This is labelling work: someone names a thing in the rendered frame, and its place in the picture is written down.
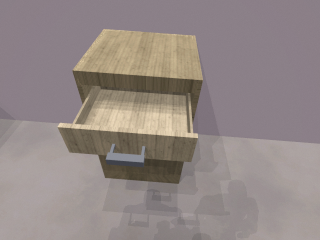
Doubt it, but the handle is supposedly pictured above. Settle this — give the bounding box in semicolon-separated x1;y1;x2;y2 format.
105;144;146;167

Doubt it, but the drawer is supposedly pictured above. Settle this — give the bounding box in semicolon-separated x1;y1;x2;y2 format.
57;86;198;162

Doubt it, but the cabinet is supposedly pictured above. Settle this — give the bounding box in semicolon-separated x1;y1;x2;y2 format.
72;29;203;184

